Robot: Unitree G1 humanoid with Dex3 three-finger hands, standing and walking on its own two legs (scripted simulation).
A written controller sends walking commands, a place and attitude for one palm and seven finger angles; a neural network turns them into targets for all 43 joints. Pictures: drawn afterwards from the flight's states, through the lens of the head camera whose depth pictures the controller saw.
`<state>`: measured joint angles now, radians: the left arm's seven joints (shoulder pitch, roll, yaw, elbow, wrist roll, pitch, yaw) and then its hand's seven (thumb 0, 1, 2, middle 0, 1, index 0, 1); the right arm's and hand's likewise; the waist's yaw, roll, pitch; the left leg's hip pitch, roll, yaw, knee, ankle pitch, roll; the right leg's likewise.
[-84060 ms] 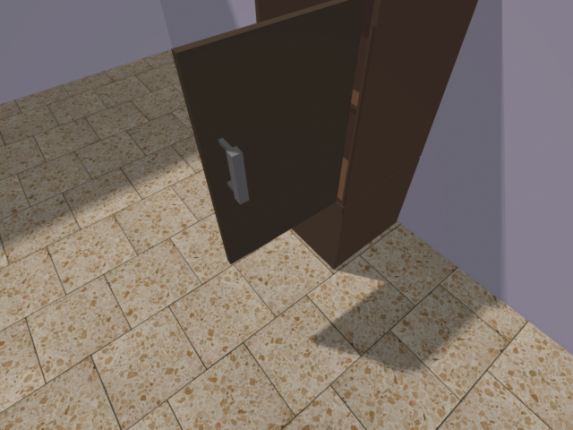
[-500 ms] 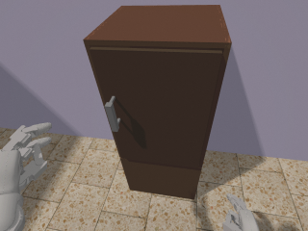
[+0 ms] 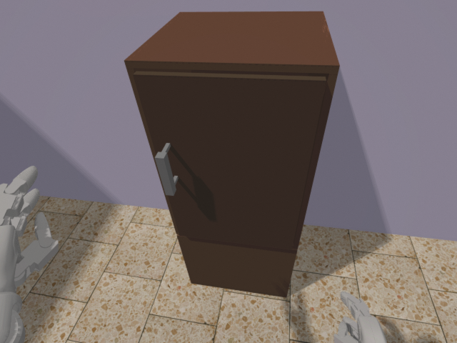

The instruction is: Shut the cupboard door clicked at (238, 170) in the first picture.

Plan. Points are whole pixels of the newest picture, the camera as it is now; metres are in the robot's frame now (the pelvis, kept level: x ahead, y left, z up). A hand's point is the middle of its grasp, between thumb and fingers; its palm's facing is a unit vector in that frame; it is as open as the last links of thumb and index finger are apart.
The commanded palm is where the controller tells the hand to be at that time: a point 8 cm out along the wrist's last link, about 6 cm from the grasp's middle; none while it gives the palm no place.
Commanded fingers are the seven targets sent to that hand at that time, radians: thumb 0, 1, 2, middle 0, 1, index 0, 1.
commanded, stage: step back with the hand held close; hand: left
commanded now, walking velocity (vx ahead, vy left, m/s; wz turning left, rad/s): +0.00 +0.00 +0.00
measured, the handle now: (168, 169) +0.52 +0.23 +0.00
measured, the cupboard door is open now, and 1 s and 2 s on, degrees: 0 0 0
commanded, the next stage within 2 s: stop stepping back and stand still in 1.34 s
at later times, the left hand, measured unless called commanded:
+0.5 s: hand (29, 261) +0.16 +0.28 +0.16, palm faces +0.40 -0.77 -0.50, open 7.4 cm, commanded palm +0.10 +0.32 +0.17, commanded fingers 0.00 0.90 0.90 -0.20 -0.30 -0.20 -0.30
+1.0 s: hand out of the picture +0.08 +0.28 +0.17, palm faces +0.50 -0.75 -0.43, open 7.4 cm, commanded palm +0.02 +0.32 +0.17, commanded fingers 0.00 0.90 0.90 -0.20 -0.30 -0.20 -0.30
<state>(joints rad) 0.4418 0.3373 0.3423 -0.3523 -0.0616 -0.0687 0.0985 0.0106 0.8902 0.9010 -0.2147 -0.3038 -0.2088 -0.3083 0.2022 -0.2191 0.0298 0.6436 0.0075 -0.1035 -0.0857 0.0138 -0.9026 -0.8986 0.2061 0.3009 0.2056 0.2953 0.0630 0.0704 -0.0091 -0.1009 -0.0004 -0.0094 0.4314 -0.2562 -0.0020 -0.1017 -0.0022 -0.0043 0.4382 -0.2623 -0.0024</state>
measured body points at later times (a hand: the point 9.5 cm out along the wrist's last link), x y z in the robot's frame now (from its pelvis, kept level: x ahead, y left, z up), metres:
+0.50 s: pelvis -0.04 +0.02 +0.00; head -0.04 +0.00 +0.45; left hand +0.14 +0.32 +0.19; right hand +0.14 -0.23 -0.09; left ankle -0.01 +0.12 -0.74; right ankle -0.01 -0.12 -0.74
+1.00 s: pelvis -0.11 +0.01 -0.02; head -0.10 +0.02 +0.43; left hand +0.05 +0.31 +0.19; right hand +0.06 -0.23 -0.10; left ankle -0.02 +0.12 -0.74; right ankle -0.01 -0.11 -0.74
